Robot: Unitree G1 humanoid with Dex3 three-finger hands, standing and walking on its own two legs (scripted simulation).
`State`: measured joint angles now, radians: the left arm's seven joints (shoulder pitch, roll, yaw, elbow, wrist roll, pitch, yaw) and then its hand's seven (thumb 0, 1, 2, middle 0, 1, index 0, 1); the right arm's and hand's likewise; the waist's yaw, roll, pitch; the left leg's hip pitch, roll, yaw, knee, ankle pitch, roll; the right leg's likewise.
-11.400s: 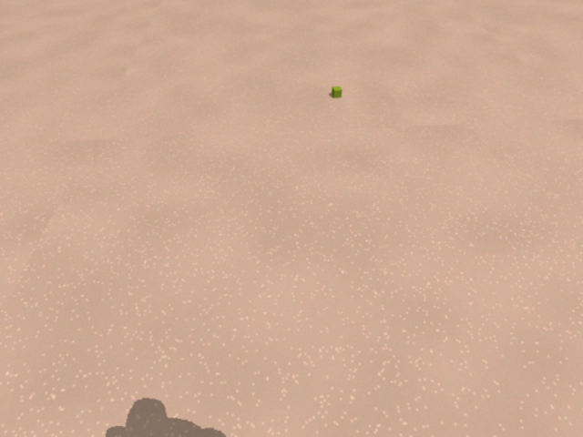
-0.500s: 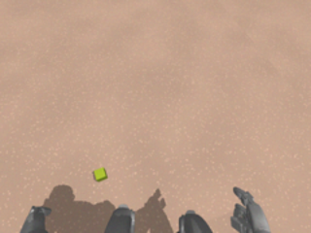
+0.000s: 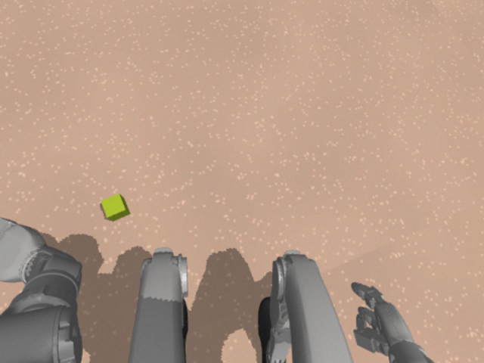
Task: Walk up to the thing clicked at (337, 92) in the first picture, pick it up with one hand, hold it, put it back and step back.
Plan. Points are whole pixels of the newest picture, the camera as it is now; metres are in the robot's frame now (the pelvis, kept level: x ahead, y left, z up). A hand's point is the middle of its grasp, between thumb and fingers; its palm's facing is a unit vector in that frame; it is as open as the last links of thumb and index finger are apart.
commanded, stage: rise first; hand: left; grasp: from above
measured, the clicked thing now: (116, 207) +0.45 +0.34 -0.47
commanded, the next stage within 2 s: none
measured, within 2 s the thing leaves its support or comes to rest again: neither
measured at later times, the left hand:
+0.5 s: hand (68, 236) +0.34 +0.37 -0.27, palm faces -0.03 -0.45 -0.89, open 13.9 cm
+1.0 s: hand (77, 225) +0.37 +0.38 -0.33, palm faces -0.04 -0.44 -0.90, open 14.0 cm
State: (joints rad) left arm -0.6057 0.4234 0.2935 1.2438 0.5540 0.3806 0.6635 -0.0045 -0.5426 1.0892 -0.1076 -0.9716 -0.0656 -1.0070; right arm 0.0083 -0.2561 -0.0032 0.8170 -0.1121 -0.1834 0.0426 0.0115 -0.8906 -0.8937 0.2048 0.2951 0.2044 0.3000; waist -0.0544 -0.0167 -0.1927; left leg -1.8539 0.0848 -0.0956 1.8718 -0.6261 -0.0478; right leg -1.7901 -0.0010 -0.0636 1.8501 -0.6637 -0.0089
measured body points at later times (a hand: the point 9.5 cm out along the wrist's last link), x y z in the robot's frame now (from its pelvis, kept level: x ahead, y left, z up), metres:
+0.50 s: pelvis -0.02 +0.02 -0.12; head +0.20 +0.05 +0.27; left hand +0.34 +0.39 -0.22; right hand +0.05 -0.24 -0.25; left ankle +0.08 +0.15 -0.46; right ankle +0.07 -0.12 -0.46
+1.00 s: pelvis -0.02 +0.01 -0.17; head +0.23 +0.04 +0.20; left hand +0.38 +0.40 -0.28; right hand +0.04 -0.26 -0.29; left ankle +0.08 +0.15 -0.46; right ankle +0.07 -0.12 -0.46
